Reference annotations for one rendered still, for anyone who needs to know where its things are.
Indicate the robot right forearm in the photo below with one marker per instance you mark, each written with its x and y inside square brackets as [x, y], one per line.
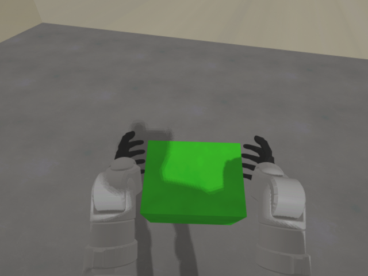
[282, 222]

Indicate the right robot hand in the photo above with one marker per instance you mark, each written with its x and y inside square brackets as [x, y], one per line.
[264, 152]

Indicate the robot left forearm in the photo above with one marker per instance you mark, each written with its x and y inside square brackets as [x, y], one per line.
[112, 244]

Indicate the left robot hand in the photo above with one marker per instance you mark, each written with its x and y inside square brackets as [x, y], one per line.
[125, 145]

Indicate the carton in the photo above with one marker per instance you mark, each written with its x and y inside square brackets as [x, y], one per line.
[189, 182]

